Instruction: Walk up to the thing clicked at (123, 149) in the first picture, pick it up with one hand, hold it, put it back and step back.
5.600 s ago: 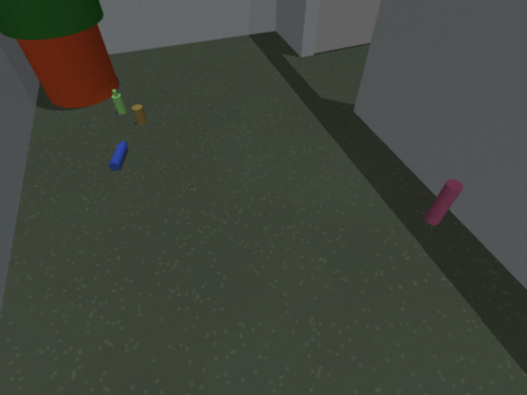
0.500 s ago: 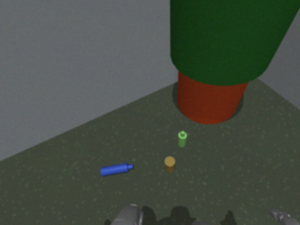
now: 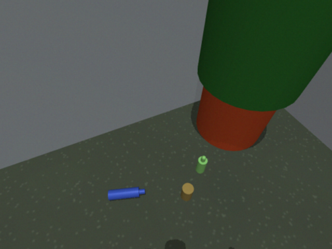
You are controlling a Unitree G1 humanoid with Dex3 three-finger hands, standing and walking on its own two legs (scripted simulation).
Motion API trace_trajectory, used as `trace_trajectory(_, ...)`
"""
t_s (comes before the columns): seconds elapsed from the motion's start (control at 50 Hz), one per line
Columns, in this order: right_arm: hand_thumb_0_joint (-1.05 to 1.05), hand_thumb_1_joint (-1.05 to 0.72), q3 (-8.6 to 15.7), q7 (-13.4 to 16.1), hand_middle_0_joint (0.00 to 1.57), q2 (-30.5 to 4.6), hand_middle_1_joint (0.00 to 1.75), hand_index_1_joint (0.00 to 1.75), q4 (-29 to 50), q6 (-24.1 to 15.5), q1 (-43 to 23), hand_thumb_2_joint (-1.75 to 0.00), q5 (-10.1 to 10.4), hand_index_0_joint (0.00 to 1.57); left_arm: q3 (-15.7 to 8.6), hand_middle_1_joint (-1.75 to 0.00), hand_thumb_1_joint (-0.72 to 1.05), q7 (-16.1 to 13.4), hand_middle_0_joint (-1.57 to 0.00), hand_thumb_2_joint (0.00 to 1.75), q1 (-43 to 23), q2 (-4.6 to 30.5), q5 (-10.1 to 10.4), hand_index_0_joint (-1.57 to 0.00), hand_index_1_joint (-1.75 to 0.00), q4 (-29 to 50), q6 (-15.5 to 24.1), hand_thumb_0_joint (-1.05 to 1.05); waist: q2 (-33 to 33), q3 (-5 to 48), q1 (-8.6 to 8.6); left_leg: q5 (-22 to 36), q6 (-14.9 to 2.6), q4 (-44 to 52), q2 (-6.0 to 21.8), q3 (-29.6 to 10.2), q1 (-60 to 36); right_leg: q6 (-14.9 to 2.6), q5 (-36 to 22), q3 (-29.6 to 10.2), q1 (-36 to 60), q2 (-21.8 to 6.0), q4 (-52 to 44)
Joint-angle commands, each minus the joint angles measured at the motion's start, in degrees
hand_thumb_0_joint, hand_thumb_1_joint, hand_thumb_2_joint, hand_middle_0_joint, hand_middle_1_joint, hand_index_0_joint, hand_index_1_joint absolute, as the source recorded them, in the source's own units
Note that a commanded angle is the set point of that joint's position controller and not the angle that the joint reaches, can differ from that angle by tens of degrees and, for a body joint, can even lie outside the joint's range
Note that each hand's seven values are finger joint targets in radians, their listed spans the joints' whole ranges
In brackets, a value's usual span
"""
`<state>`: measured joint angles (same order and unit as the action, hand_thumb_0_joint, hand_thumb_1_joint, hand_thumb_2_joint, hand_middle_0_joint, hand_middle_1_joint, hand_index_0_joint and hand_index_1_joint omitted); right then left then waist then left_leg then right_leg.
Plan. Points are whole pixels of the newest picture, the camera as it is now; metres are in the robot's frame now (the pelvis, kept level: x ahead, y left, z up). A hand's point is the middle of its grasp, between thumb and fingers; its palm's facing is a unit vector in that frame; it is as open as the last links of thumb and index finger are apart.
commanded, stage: walk up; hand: left
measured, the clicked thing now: (127, 193) +0.50 +0.25 -0.72
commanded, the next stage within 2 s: stand in 1.06 s
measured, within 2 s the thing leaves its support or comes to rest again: neither
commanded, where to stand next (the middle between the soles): +0.11 +0.02 m, yaw -2 degrees
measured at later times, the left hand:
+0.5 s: hand out of the picture +0.09 +0.27 -0.13, palm faces -0.04 -0.93 -0.35, open 7.4 cm
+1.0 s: hand out of the picture +0.08 +0.24 -0.13, palm faces -0.02 -0.95 -0.32, open 7.4 cm
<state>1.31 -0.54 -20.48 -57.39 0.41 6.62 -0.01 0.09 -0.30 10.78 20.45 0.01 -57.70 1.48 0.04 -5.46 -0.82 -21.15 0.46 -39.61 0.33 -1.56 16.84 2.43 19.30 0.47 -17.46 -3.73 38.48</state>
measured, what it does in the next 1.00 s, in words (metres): stands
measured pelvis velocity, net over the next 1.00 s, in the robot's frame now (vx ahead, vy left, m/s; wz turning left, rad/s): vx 0.00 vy -0.01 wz -0.02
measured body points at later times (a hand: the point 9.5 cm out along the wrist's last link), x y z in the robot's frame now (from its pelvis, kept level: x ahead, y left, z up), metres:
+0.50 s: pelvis -0.01 +0.00 +0.02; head +0.00 +0.01 +0.47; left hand +0.09 +0.31 -0.10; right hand +0.10 -0.30 -0.10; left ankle +0.00 +0.13 -0.72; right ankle +0.01 -0.15 -0.72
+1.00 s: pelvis +0.00 -0.01 +0.03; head +0.00 -0.01 +0.48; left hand +0.08 +0.29 -0.11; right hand +0.06 -0.31 -0.11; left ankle +0.00 +0.13 -0.72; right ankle +0.01 -0.15 -0.72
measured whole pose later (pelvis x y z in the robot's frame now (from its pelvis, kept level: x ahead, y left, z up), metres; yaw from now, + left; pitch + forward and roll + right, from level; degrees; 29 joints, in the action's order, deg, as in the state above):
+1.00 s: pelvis +0.00 -0.01 +0.03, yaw -1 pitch -2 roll +0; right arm 0.9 -0.8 -20.0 -67.0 0.3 5.2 -0.8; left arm -0.7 0.7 4.5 19.4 -0.5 -66.8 0.9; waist 0.1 -3.0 0.1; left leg -11.0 1.2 -20.2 1.2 -0.7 6.9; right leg 2.5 9.1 0.3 -8.1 -2.9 19.6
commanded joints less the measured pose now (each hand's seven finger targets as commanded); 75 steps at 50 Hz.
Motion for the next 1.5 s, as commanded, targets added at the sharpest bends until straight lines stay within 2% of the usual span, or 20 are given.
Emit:
trace_trajectory(0.0, 0.00, -0.90, 2.9, 1.1, 0.20, -14.4, 0.30, 0.30, 1.8, -2.3, -2.9, -0.90, 0.5, 0.20, -3.4, -0.30, 0.90, -1.2, -0.20, 0.90, -2.4, 14.1, 0.1, -0.20, -0.30, 1.9, 1.8, 0.00, 0.2, 9.0, -0.36, 27.3, -7.29, 8.6, 9.9, -9.7, -3.3, -3.62, -15.5, -2.2, 5.7, -1.3, -5.7)
trace_trajectory(0.04, 0.00, -0.90, 2.6, 1.2, 0.20, -13.3, 0.30, 0.30, 1.1, -2.1, -3.1, -0.90, 0.5, 0.20, -3.3, -0.30, 0.90, -1.1, -0.20, 0.90, -4.1, 14.3, 0.3, -0.20, -0.30, 1.5, 1.9, 0.00, -0.8, 9.3, 0.54, 26.5, -4.64, 9.3, 6.6, -5.6, -2.9, -4.42, -21.7, -3.3, 8.2, -3.0, -7.3)
trace_trajectory(0.06, 0.00, -0.90, 2.5, 1.3, 0.20, -13.1, 0.30, 0.30, 0.5, -2.1, -3.1, -0.90, 0.6, 0.20, -3.1, -0.30, 0.90, -1.1, -0.20, 0.90, -4.5, 13.9, 0.6, -0.20, -0.30, 1.3, 1.7, 0.00, -2.0, 9.9, 0.54, 26.0, -4.04, 10.0, 6.3, -5.2, -3.8, -4.75, -23.0, -3.3, 8.6, -3.3, -7.1)
trace_trajectory(0.14, 0.00, -0.90, 2.3, 1.2, 0.20, -13.5, 0.30, 0.30, -1.0, -1.8, -6.4, -0.90, 0.2, 0.20, -2.2, -0.30, 0.90, -0.9, -0.20, 0.90, -6.6, 12.8, 0.5, -0.20, -0.30, -0.4, 1.0, 0.00, -5.4, 9.9, 0.25, 22.2, -4.06, 13.8, 7.2, -5.9, -5.3, -3.91, -18.1, -2.1, 7.7, -2.4, -9.2)
trace_trajectory(0.2, 0.00, -0.90, 2.1, 1.0, 0.20, -13.1, 0.30, 0.30, -1.8, -1.8, -7.7, -0.90, 0.3, 0.20, -1.9, -0.30, 0.90, -0.7, -0.20, 0.90, -7.5, 12.8, 0.4, -0.20, -0.30, -1.7, 0.9, 0.00, -5.1, 9.9, -0.01, 21.9, -3.49, 15.8, 7.2, -5.6, -6.1, -3.52, -17.9, -2.2, 9.4, -2.6, -11.7)
trace_trajectory(0.34, 0.00, -0.90, 1.9, 0.6, 0.20, -12.8, 0.30, 0.30, -3.2, -1.7, -9.3, -0.90, 0.0, 0.20, -1.8, -0.30, 0.90, -0.1, -0.20, 0.90, -10.1, 13.1, 0.0, -0.20, -0.30, -3.6, 0.6, 0.00, -2.0, 7.5, 0.23, 12.9, -2.50, 21.4, 6.4, -4.9, -5.2, -2.70, -14.7, -3.1, 11.1, -3.3, -16.7)
trace_trajectory(0.44, 0.00, -0.90, 1.8, 0.3, 0.20, -12.4, 0.30, 0.30, -3.9, -1.7, -8.8, -0.90, -0.1, 0.20, -1.9, -0.30, 0.90, 0.2, -0.20, 0.90, -10.4, 12.8, -0.1, -0.20, -0.30, -4.6, 0.7, 0.00, -0.7, 6.5, 0.26, 9.9, -1.89, 23.2, 5.9, -4.3, -6.9, -2.51, -11.3, -3.9, 10.1, -3.6, -19.6)
trace_trajectory(0.62, 0.00, -0.90, 1.9, 0.3, 0.20, -12.0, 0.30, 0.30, -5.0, -1.7, -6.7, -0.90, -0.1, 0.20, -2.5, -0.30, 0.90, 0.1, -0.20, 0.90, -9.6, 12.5, -0.5, -0.20, -0.30, -5.6, 0.9, 0.00, 1.1, 8.2, 0.74, 13.0, -1.64, 22.8, 5.6, -3.0, -9.9, -2.48, -13.0, -4.1, 10.9, -4.1, -21.9)
trace_trajectory(0.74, 0.00, -0.90, 2.1, 0.4, 0.20, -11.6, 0.30, 0.30, -5.8, -1.3, -5.4, -0.90, -0.3, 0.20, -3.0, -0.30, 0.90, -0.1, -0.20, 0.90, -10.0, 12.3, -0.7, -0.20, -0.30, -5.8, 0.8, 0.00, 2.1, 6.6, 1.24, 10.3, -1.54, 23.0, 5.1, -2.8, -9.0, -2.52, -10.1, -4.6, 9.7, -4.4, -23.3)
trace_trajectory(0.84, 0.00, -0.90, 1.9, 0.5, 0.20, -11.3, 0.30, 0.30, -6.3, -1.4, -5.0, -0.90, -0.4, 0.20, -3.1, -0.30, 0.90, -0.1, -0.20, 0.90, -9.3, 11.8, -0.7, -0.20, -0.30, -6.0, 0.7, 0.00, 0.8, 6.1, 0.83, 10.7, -1.45, 23.3, 5.4, -3.0, -8.8, -2.70, -9.4, -4.5, 9.3, -4.1, -23.2)
trace_trajectory(0.96, 0.00, -0.90, 1.8, 0.6, 0.20, -11.6, 0.30, 0.30, -6.2, -1.6, -4.6, -0.90, -0.5, 0.20, -3.1, -0.30, 0.90, 0.0, -0.20, 0.90, -9.4, 11.6, -0.7, -0.20, -0.30, -5.9, 0.5, 0.00, -0.3, 6.4, 0.77, 12.5, -1.54, 23.7, 5.9, -3.3, -8.1, -2.54, -12.9, -4.0, 10.8, -3.8, -22.3)
trace_trajectory(1.02, 0.00, -0.90, 1.7, 0.6, 0.20, -11.7, 0.30, 0.30, -5.8, -1.7, -4.3, -0.90, -0.4, 0.20, -3.1, -0.30, 0.90, -0.1, -0.20, 0.90, -9.1, 11.6, -0.6, -0.20, -0.30, -5.8, 0.5, 0.00, -0.3, 7.3, 0.65, 15.0, -1.56, 23.2, 6.1, -2.9, -9.2, -2.55, -15.1, -3.9, 11.3, -3.8, -21.8)
trace_trajectory(1.06, 0.00, -0.90, 1.6, 0.7, 0.20, -11.8, 0.30, 0.30, -4.8, -1.9, -4.4, -0.90, -0.5, 0.20, -3.3, -0.30, 0.90, -0.2, -0.20, 0.90, -8.6, 11.9, -0.6, -0.20, -0.30, -5.3, 0.5, 0.00, 0.0, 7.5, 0.71, 19.6, -1.21, 23.0, 7.0, -4.0, -9.3, -2.47, -17.7, -4.1, 12.1, -4.1, -21.4)
trace_trajectory(1.12, 0.00, -0.90, 1.6, 0.9, 0.20, -12.1, 0.30, 0.30, -4.9, -2.0, -4.1, -0.90, -0.6, 0.20, -3.2, -0.30, 0.90, -0.1, -0.20, 0.90, -8.6, 11.6, -0.5, -0.20, -0.30, -5.2, 0.3, 0.00, -0.8, 8.1, 0.74, 19.4, -1.23, 23.0, 7.0, -3.7, -9.2, -2.56, -18.4, -4.2, 13.4, -4.2, -21.3)
trace_trajectory(1.16, 0.00, -0.90, 1.5, 0.9, 0.20, -12.2, 0.30, 0.30, -4.5, -2.2, -4.0, -0.90, -0.4, 0.20, -3.2, -0.30, 0.90, 0.0, -0.20, 0.90, -8.5, 11.5, -0.4, -0.20, -0.30, -5.0, 0.3, 0.00, -1.2, 9.0, 0.84, 21.6, -0.98, 23.0, 7.0, -3.5, -9.8, -2.55, -20.2, -3.9, 13.8, -4.1, -20.8)
trace_trajectory(1.22, 0.00, -0.90, 1.3, 0.9, 0.20, -11.9, 0.30, 0.30, -4.4, -2.2, -4.4, -0.90, -0.3, 0.20, -3.0, -0.30, 0.90, 0.1, -0.20, 0.90, -8.2, 11.6, -0.5, -0.20, -0.30, -4.9, 0.2, 0.00, -1.2, 8.8, 0.69, 20.9, -0.92, 23.2, 7.0, -3.5, -10.3, -2.46, -19.3, -3.9, 13.4, -4.0, -21.1)
trace_trajectory(1.26, 0.00, -0.90, 1.3, 0.9, 0.20, -11.7, 0.30, 0.30, -4.2, -2.2, -4.3, -0.90, -0.3, 0.20, -3.1, -0.30, 0.90, 0.0, -0.20, 0.90, -8.6, 11.9, -0.5, -0.20, -0.30, -4.7, 0.2, 0.00, -0.4, 9.5, 0.89, 22.4, -0.98, 22.8, 7.3, -3.3, -10.8, -2.58, -21.3, -3.8, 13.9, -4.3, -20.8)
trace_trajectory(1.38, 0.00, -0.90, 1.2, 0.8, 0.20, -11.8, 0.30, 0.30, -4.3, -2.0, -4.3, -0.90, -0.4, 0.20, -3.0, -0.30, 0.90, 0.0, -0.20, 0.90, -8.9, 12.2, -0.5, -0.20, -0.30, -4.6, 0.1, 0.00, 0.3, 7.4, 1.04, 18.4, -0.75, 23.5, 7.0, -3.4, -10.3, -2.48, -16.7, -4.0, 12.1, -3.9, -22.0)
trace_trajectory(1.48, 0.00, -0.90, 1.2, 0.7, 0.20, -12.1, 0.30, 0.30, -4.2, -2.0, -4.3, -0.90, -0.4, 0.20, -2.7, -0.30, 0.90, 0.1, -0.20, 0.90, -8.2, 11.9, -0.5, -0.20, -0.30, -4.6, 0.2, 0.00, -0.5, 7.8, 0.82, 18.2, -1.06, 23.3, 7.1, -3.3, -10.0, -2.70, -17.3, -4.1, 13.2, -4.2, -22.2)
